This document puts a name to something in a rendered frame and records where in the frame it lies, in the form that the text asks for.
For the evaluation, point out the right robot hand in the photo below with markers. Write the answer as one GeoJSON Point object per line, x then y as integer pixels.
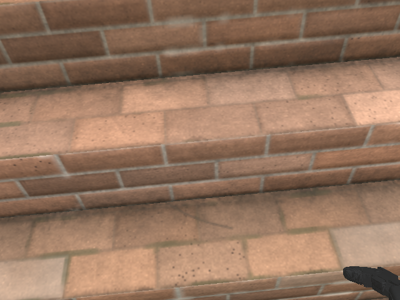
{"type": "Point", "coordinates": [380, 280]}

